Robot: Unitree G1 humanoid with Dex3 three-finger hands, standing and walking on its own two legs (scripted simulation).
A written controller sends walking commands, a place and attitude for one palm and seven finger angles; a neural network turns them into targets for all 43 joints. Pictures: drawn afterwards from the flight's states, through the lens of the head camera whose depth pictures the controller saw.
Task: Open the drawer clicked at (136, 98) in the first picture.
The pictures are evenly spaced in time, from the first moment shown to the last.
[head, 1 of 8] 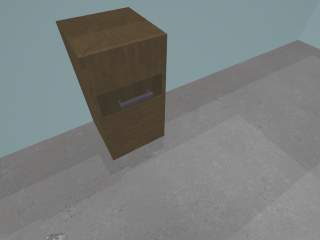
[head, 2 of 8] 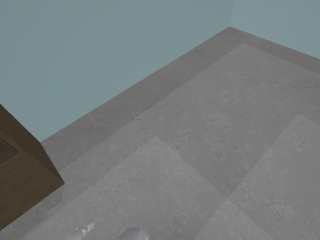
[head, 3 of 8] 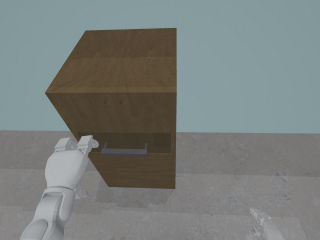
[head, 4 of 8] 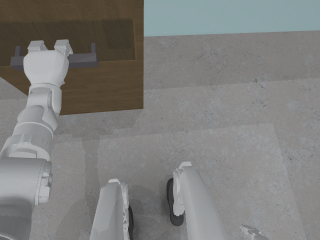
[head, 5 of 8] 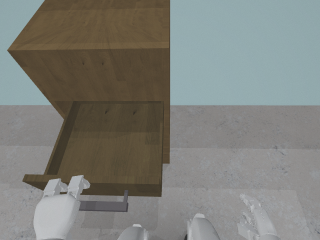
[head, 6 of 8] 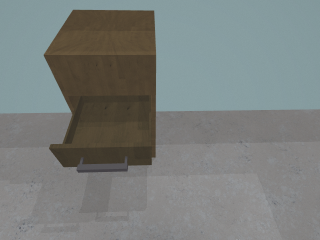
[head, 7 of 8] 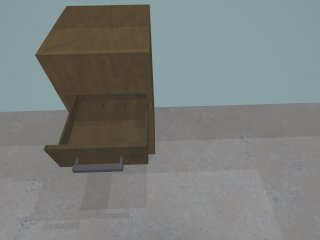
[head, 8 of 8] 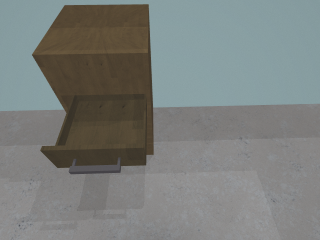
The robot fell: no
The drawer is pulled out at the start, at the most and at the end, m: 0.00 0.30 0.29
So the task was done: yes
